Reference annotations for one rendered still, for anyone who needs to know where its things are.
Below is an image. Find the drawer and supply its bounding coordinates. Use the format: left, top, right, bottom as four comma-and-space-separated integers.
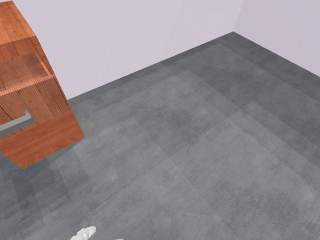
0, 51, 71, 141

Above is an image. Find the robot left hand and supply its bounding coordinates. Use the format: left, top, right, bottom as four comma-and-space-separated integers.
70, 226, 96, 240

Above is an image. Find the handle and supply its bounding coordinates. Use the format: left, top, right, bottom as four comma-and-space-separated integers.
0, 109, 35, 137

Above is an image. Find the cabinet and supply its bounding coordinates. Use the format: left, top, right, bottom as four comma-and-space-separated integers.
0, 0, 85, 169

